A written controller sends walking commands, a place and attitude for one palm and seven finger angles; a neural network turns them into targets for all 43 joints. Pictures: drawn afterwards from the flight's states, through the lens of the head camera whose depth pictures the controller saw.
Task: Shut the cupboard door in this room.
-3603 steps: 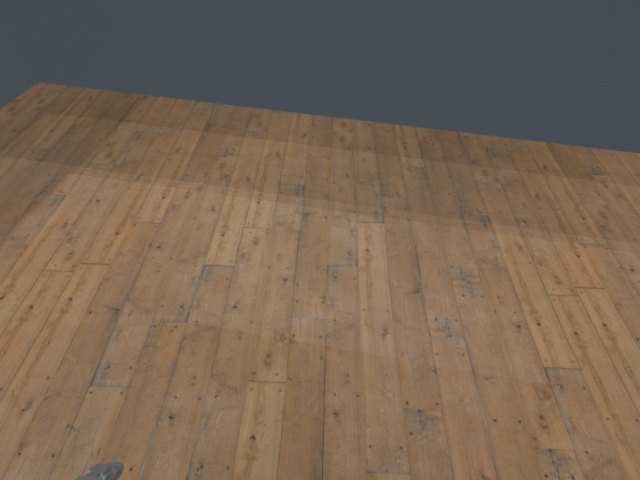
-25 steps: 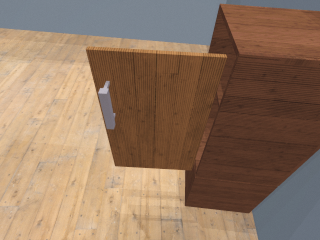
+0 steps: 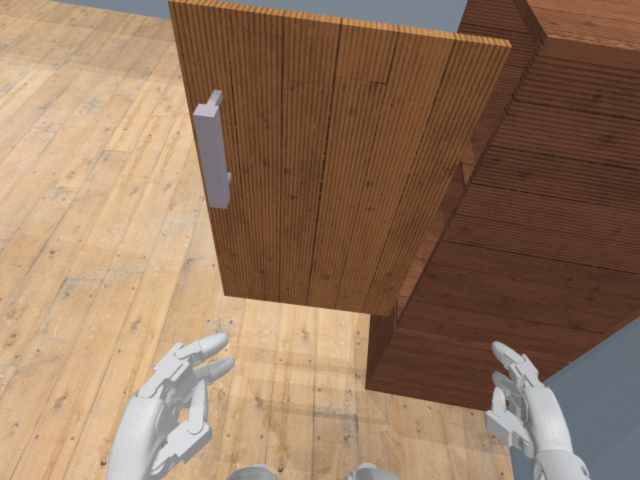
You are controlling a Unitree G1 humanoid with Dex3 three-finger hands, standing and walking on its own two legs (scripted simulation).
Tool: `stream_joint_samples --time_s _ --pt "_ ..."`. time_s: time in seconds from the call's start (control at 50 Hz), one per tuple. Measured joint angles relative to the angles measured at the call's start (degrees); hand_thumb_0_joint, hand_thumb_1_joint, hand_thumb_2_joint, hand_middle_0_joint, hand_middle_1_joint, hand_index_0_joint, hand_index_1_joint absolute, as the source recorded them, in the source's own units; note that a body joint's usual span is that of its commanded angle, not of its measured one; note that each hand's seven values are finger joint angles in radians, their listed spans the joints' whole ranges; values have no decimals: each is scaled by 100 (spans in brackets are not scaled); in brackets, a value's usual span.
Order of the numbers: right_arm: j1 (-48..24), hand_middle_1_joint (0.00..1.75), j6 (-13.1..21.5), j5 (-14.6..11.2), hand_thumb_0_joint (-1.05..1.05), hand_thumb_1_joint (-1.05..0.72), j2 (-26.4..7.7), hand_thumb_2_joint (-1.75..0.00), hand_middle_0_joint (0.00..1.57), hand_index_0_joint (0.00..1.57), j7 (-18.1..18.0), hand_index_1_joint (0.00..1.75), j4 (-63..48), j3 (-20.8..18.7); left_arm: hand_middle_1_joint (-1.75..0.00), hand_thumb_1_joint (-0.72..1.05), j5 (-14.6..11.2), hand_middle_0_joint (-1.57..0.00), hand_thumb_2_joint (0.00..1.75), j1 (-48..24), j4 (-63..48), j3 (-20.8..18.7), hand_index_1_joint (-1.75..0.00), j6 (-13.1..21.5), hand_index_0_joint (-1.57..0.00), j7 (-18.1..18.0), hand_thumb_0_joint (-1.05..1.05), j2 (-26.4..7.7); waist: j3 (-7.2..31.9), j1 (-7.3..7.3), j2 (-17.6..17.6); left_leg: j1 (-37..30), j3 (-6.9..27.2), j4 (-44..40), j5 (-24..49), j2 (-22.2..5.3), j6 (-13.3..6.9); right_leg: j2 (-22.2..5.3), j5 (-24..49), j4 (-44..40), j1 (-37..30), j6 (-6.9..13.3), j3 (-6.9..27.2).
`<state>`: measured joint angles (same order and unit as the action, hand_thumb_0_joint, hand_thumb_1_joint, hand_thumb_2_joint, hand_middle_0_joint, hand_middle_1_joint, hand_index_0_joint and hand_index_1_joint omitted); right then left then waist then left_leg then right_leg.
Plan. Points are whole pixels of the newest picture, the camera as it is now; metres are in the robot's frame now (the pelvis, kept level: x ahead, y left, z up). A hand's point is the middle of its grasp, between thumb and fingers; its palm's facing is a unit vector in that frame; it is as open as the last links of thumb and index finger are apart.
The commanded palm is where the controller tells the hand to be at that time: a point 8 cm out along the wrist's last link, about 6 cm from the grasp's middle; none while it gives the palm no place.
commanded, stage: raise the hand and make a fist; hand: left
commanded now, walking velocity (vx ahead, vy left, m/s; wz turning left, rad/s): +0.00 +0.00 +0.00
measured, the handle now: (218, 151) +0.49 +0.18 +0.14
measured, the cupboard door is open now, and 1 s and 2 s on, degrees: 93 93 93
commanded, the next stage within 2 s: bring the fist close to the handle in 1.50 s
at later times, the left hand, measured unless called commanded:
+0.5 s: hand (171, 378) +0.21 +0.17 +0.08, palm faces +0.01 -1.00 -0.04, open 3.8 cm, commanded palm +0.17 +0.22 +0.09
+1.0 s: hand (156, 331) +0.23 +0.18 +0.13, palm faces +0.02 -1.00 -0.08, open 3.1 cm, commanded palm +0.21 +0.24 +0.13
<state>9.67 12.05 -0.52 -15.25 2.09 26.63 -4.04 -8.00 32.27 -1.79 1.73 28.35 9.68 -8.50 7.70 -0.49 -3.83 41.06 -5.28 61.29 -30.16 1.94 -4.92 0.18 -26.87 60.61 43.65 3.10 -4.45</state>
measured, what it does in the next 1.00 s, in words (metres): stands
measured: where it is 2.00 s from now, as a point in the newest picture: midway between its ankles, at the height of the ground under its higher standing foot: outside the picture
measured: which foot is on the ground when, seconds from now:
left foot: down 0.00-1.00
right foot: down 0.00-1.00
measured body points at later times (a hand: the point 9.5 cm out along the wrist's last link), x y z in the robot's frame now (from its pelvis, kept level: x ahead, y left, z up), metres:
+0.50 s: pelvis +0.02 -0.01 +0.01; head +0.07 -0.01 +0.46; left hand +0.20 +0.22 +0.09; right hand +0.18 -0.24 -0.07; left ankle +0.01 +0.07 -0.66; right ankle +0.04 -0.09 -0.66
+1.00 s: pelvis +0.03 -0.01 +0.04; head +0.04 -0.01 +0.49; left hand +0.23 +0.24 +0.13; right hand +0.22 -0.22 -0.02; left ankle +0.01 +0.07 -0.66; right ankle +0.04 -0.09 -0.66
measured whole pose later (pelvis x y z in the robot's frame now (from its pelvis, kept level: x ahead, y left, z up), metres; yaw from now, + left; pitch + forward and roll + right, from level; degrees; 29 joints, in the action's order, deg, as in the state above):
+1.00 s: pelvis +0.03 -0.01 +0.04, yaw +2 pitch +7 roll -2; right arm 14.5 13.7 -2.7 -13.5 -2.6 29.4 3.7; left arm -15.5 23.5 -9.1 -7.8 13.3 12.4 -15.9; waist 5.9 0.5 2.3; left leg 28.9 -1.5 48.5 -26.1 1.8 -3.6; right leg 1.3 -22.7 45.5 29.5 3.2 -7.3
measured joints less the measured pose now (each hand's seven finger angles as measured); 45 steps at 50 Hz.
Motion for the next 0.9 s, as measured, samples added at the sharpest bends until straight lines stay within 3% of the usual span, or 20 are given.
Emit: stream_joint_samples --time_s 0.08,0.14,0.2,0.28,0.34,0.38,0.46,0.58,0.76,0.9 --pt "-196 30 -139 3 1 -91 73 -90 20 20 -110 30 -302 127 -61 91 -276 -49 90 594 -363 -321 -61 -265 -49 -150 1 -340 62 254 193 378 221 403 -186 -52 63 26 -152 236 248 39 -233" --pt "-243 30 -30 -2 1 -91 122 -90 20 20 -175 30 -285 342 -67 91 -531 -54 90 627 -703 -474 -67 1 -54 -62 2 -423 73 382 381 622 418 620 -256 -70 103 34 -209 304 368 74 -435" --pt "-240 30 46 -34 1 -91 204 -90 20 20 -231 30 -154 561 -73 91 -629 -59 90 221 -933 -432 -73 95 -59 278 2 -396 24 445 534 793 537 749 -278 -88 122 50 -216 332 463 104 -559" --pt "-39 30 -120 -140 1 -91 427 -90 20 21 -289 30 4 740 -81 91 -598 -66 90 -302 -977 -372 -81 -593 -66 673 1 -440 -30 364 597 718 523 594 -221 -118 136 91 -147 176 404 124 -535" --pt "244 30 -296 -180 1 -91 536 -90 20 21 -354 30 70 762 -87 91 -657 -72 90 -339 -942 -486 -87 -1192 -72 650 1 -505 -49 210 600 438 444 261 -126 -122 151 113 -57 -91 180 100 -437" --pt "447 30 -353 -174 1 -91 531 -90 20 21 -402 30 108 725 -91 90 -729 -76 90 -243 -935 -637 -91 -1337 -76 524 1 -527 -53 120 592 230 391 29 -60 -122 161 127 4 -277 10 85 -371" --pt "760 30 -289 -166 1 -91 334 -90 20 21 -445 30 191 578 -99 91 -819 -83 90 -29 -967 -850 -99 -1118 -83 291 1 -517 -61 9 596 -37 341 -283 34 -102 152 129 85 -537 -223 67 -303" --pt "847 30 -128 -183 1 -91 -16 -90 20 20 -474 30 297 369 -111 91 -764 -94 90 -29 -959 -757 -111 -818 -94 307 1 -534 -87 -37 568 -188 306 -441 90 -68 124 106 125 -656 -354 40 -260" --pt "601 30 -8 -213 1 -91 24 -90 20 20 -497 30 193 431 -129 90 -697 -111 90 -311 -933 -776 -129 -991 -110 110 1 -619 -99 -17 533 -614 307 -769 206 -51 125 112 233 -971 -776 28 -241" --pt "472 30 88 -222 1 -91 152 -90 20 20 -468 30 173 674 -142 90 -697 -123 90 -643 -820 -830 -142 -1307 -122 196 1 -689 -139 55 592 -970 358 -1064 320 -36 128 119 344 -1296 -1163 19 -273"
